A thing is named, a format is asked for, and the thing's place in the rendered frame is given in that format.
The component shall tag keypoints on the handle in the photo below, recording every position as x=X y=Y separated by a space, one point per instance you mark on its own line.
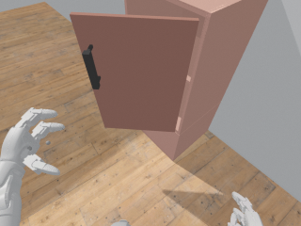
x=91 y=69

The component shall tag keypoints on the left robot hand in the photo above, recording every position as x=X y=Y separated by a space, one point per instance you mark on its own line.
x=18 y=139

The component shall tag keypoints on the right robot hand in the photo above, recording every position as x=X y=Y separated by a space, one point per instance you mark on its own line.
x=248 y=217

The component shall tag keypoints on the cupboard door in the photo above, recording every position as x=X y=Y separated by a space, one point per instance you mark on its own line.
x=143 y=62

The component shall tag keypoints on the left robot forearm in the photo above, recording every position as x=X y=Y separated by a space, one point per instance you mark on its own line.
x=11 y=175

